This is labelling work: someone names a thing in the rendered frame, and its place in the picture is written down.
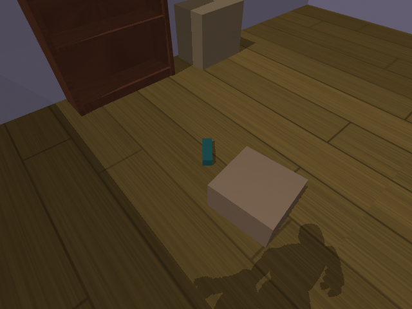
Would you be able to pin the bookshelf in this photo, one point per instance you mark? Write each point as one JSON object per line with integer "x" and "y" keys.
{"x": 102, "y": 50}

